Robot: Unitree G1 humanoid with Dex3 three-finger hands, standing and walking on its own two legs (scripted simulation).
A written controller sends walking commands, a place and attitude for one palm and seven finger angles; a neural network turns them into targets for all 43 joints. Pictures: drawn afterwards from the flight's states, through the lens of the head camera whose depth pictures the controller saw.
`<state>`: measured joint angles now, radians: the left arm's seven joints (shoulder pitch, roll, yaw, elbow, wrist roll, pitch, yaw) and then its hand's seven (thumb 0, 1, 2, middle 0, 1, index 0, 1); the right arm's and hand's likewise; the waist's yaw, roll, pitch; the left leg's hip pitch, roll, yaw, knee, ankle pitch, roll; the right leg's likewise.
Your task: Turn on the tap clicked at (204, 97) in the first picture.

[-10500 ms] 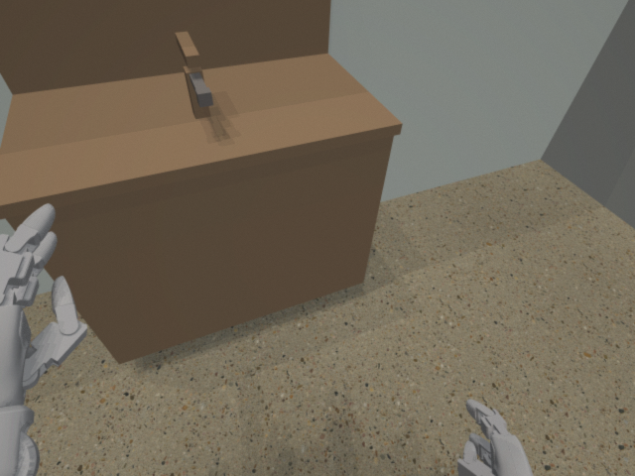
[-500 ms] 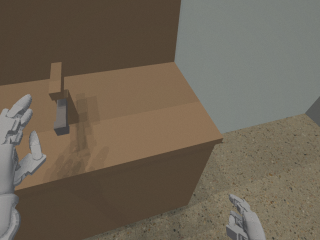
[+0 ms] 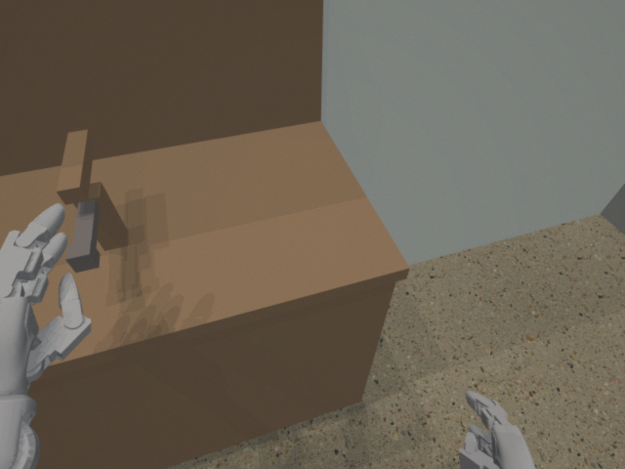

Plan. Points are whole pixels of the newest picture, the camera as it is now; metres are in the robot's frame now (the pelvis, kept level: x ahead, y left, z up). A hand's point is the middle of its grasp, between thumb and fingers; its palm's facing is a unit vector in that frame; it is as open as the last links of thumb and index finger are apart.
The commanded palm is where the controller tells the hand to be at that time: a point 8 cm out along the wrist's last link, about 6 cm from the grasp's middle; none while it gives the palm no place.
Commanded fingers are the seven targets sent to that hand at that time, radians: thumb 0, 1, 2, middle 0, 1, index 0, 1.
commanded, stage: come to a stop and stand still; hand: left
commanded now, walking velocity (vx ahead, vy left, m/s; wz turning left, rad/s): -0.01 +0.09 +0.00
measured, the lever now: (83, 256) +0.34 +0.33 +0.09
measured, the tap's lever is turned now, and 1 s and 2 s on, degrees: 0 0 0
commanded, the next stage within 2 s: look again from close up in 0.92 s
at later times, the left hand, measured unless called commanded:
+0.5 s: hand (33, 315) +0.22 +0.29 +0.15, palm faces +0.29 -0.86 -0.42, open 7.4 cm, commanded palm +0.16 +0.33 +0.18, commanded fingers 0.00 0.90 0.90 -0.20 -0.30 -0.20 -0.30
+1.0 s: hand out of the picture +0.21 +0.34 +0.15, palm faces +0.37 -0.82 -0.44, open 7.4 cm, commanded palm +0.14 +0.36 +0.18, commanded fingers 0.00 0.90 0.90 -0.20 -0.30 -0.20 -0.30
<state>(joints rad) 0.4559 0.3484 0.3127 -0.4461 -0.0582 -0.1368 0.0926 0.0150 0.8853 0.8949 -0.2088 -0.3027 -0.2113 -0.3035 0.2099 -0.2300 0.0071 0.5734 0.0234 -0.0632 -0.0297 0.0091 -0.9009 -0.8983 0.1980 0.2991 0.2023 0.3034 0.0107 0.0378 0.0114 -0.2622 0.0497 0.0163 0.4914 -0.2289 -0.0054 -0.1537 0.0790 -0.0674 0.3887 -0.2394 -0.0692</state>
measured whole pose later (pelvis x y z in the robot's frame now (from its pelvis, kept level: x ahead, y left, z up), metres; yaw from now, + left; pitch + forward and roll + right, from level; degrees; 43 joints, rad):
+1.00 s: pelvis -0.02 +0.08 +0.00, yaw +0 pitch +0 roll -2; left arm 0.43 0.38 0.39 -0.47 -0.03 -0.18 0.09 0.01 0.88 0.89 -0.21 -0.30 -0.21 -0.30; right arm 0.16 -0.21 0.03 0.54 0.01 -0.07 0.00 0.01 -0.90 -0.90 0.20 0.30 0.20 0.30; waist 0.02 0.01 0.09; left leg -0.31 -0.04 0.05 0.51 -0.22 0.09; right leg -0.21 -0.01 -0.04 0.43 -0.23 0.03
